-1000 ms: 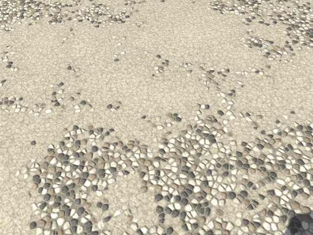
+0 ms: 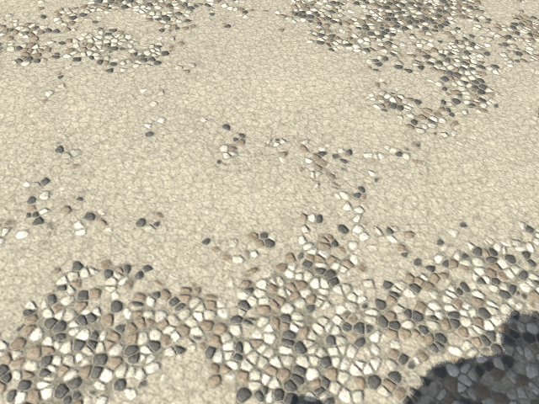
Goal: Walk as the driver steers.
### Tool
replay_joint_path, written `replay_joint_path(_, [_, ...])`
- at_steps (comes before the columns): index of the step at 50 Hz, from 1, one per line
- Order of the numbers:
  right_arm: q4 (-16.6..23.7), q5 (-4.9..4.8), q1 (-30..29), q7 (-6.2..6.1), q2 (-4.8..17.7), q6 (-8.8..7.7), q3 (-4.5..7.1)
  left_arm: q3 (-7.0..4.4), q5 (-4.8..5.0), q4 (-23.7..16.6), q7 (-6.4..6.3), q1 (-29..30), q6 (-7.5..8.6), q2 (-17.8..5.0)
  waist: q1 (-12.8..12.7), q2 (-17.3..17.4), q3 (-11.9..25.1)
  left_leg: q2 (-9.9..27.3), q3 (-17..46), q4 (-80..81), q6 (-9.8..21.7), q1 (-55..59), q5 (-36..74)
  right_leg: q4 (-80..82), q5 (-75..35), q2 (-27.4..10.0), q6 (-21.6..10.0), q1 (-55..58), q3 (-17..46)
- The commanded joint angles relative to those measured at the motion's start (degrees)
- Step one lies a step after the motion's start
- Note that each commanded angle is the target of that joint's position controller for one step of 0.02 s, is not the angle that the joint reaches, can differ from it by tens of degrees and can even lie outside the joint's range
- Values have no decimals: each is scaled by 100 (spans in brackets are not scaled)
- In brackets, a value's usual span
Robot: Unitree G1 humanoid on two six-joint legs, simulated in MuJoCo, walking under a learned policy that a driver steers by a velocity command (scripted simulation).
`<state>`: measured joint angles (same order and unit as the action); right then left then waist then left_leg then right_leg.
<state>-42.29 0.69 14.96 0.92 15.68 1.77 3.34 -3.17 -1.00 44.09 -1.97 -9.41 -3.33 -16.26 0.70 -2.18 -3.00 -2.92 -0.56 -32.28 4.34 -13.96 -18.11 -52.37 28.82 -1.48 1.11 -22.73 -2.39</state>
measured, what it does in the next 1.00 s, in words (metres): steps on the spot, turning left: right foot, then left foot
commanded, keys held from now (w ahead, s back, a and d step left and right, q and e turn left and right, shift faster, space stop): q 0.44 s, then no key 0.56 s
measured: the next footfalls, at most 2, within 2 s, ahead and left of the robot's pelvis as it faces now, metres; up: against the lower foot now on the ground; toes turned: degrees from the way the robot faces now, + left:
right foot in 0.44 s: +0.07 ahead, -0.11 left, +0.00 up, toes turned +21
left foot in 0.80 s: -0.04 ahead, +0.08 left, +0.00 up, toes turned +17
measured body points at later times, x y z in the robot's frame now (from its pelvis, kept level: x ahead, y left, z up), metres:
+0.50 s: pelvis -0.01 -0.03 +0.00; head +0.03 -0.04 +0.45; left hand +0.05 +0.27 -0.08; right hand +0.18 -0.27 -0.12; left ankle -0.03 +0.07 -0.71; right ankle +0.03 -0.12 -0.73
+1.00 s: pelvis -0.02 -0.02 +0.01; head -0.02 +0.00 +0.46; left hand -0.05 +0.25 -0.13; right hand +0.18 -0.20 -0.11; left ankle -0.08 +0.06 -0.73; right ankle +0.03 -0.12 -0.73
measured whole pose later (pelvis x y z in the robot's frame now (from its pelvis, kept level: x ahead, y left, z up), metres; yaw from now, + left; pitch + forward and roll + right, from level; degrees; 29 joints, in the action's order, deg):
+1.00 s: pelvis -0.02 -0.02 +0.01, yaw +21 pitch -2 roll +0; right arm -48.9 0.7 10.6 -1.1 12.9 0.5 -0.5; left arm -0.8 -0.7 49.8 -0.3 -13.9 -1.0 -14.5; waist -1.7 -1.1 -2.0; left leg -3.2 3.3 -22.6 2.3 -6.2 -14.5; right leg -22.3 10.7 0.1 0.0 -9.8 -0.4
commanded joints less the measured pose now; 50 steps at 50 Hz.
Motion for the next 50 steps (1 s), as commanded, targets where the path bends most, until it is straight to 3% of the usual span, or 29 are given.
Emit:
replay_joint_path(1, [320,-48,-12,-103,912,18,238,-117,29,-465,29,240,93,-524,-74,807,78,1508,1894,1447,901,707,2815,-928,-362,-16,-27,-1154,511])
replay_joint_path(2, [385,-74,-150,-124,836,26,220,-140,-43,-397,63,101,104,-590,-97,889,211,1333,1736,1407,840,788,3058,-976,-601,33,11,-1064,452])
replay_joint_path(4, [391,-86,-43,-104,867,18,232,-132,-46,-352,120,-53,98,-533,-82,742,500,1240,1676,1341,833,952,3211,-985,-774,122,89,-946,427])
replay_joint_path(13, [420,23,201,-88,1118,68,339,-63,-3,-605,67,287,101,-498,189,890,372,1178,2523,1280,951,730,1884,396,-669,271,126,-721,549])
replay_joint_path(18, [505,47,-102,-24,1173,97,376,-30,80,-693,15,81,198,-544,73,978,484,1040,3022,1054,770,388,2401,1269,-552,497,-42,141,591])
replay_joint_path(20, [538,-5,-372,-18,1133,103,371,-13,94,-636,-35,-284,260,-509,-177,949,508,827,3099,892,488,100,2252,2303,-981,551,-130,895,586])
replay_joint_path(21, [563,-63,-502,-36,1047,94,344,-23,58,-586,-86,-507,308,-549,-332,826,491,590,2985,687,212,-260,1712,3173,-1491,405,-183,1479,665])
replay_joint_path(22, [602,-92,-291,-47,715,63,260,-99,-22,-627,-148,-492,341,-964,-181,-43,560,101,2383,-86,-144,-800,261,3847,-1194,-656,-422,1961,1679])
replay_joint_path(23, [621,-70,136,-89,488,41,215,-158,-12,-848,-132,-25,307,-1443,90,-1076,522,-900,1081,-1216,-375,-1640,-1434,4114,-1702,-1965,-983,2062,3210])
replay_joint_path(24, [525,129,54,-121,1004,67,334,-176,-65,-761,-70,-224,268,-1324,-44,-760,504,-529,890,-2341,-444,-1443,-1599,3878,-2299,-2159,-1514,1363,3183])
replay_joint_path(25, [439,108,17,-104,1048,81,369,-57,-27,-785,-19,-59,275,-899,75,-376,350,-426,1003,-2771,-452,-1294,-1283,3819,-2527,-1822,-1519,1096,2729])
replay_joint_path(26, [323,89,79,-67,956,112,351,0,-5,-803,17,214,284,-669,172,-265,179,-379,960,-3066,-495,-1192,-923,3767,-2638,-1399,-1359,895,2099])
replay_joint_path(27, [263,65,155,-15,892,144,332,20,-23,-835,14,362,291,-611,228,-457,249,-390,880,-3238,-542,-1194,-681,3706,-2764,-1087,-1211,1010,1697])
replay_joint_path(29, [209,22,126,44,789,178,275,22,-20,-768,-2,186,316,-601,95,-606,316,-419,767,-3146,-657,-1270,-623,3546,-3469,-897,-1211,1325,1326])
replay_joint_path(33, [221,-8,-243,17,531,227,124,6,-7,-534,20,-228,351,-631,-162,-641,432,-261,661,-1861,-716,-1051,-833,3368,-3533,-1009,-1300,1840,1320])
replay_joint_path(36, [157,-53,-345,-31,452,240,27,-31,-50,-400,92,-286,305,-754,-248,-878,449,-164,227,-617,-593,-301,-1026,3270,-3391,-971,-1292,1648,1313])
replay_joint_path(38, [10,-71,-139,-81,406,196,-13,-47,-26,-293,123,-307,247,-799,-97,-823,440,-145,44,474,-474,236,-345,3029,-3749,-916,-1208,1503,1295])
replay_joint_path(39, [-89,-42,14,-112,363,142,-47,-33,10,-239,129,-304,234,-769,44,-654,429,-88,52,1439,-396,740,532,2857,-3833,-856,-1010,1271,1215])
replay_joint_path(40, [-105,30,-29,-148,516,65,-49,-11,6,-208,133,-432,264,-672,-8,-402,536,238,546,1751,-299,1300,1074,2764,-3477,-796,-708,893,1199])
replay_joint_path(41, [-57,138,20,-192,854,-25,-35,56,6,-312,174,-538,308,-413,-124,488,797,1303,1709,1920,-118,1786,1394,2188,-2500,-466,-417,437,831])
replay_joint_path(42, [-116,48,-468,-188,886,-57,-54,142,84,-297,142,-412,271,-166,-313,1295,361,1703,1861,1617,312,493,2191,2771,-1154,-12,-270,890,434])
replay_joint_path(43, [-55,33,-738,-159,556,-108,-143,116,26,-163,110,-343,236,-357,-303,962,262,1458,1660,1580,289,361,1835,2858,-1342,-71,-221,1260,451])
replay_joint_path(44, [-89,35,-739,-158,484,-145,-181,98,12,-67,117,-275,240,-399,-236,931,236,1209,1508,1576,131,306,1410,2997,-1723,-41,-216,1375,505])
replay_joint_path(45, [-172,58,-656,-181,516,-150,-188,87,25,20,137,-281,261,-456,-197,920,179,999,1376,1612,12,271,1177,3072,-2046,-86,-203,1492,543])
replay_joint_path(46, [-268,21,-510,-219,571,-176,-189,51,7,91,154,-305,268,-538,-152,890,124,900,1307,1617,-43,277,1217,3051,-2283,-136,-209,1513,586])
replay_joint_path(50, [-584,-19,-310,-246,499,-205,-220,105,31,471,134,-485,319,-398,-148,518,131,807,1162,1553,-61,478,1283,3227,-2457,-228,-180,1512,641])
Velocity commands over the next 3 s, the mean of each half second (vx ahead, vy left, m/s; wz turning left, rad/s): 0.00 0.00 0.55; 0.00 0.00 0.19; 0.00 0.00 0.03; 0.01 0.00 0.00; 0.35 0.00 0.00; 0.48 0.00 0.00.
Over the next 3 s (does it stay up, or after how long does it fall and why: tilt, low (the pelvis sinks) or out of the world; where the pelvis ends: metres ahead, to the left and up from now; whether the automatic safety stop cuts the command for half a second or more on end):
stays up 0.42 0.11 0.01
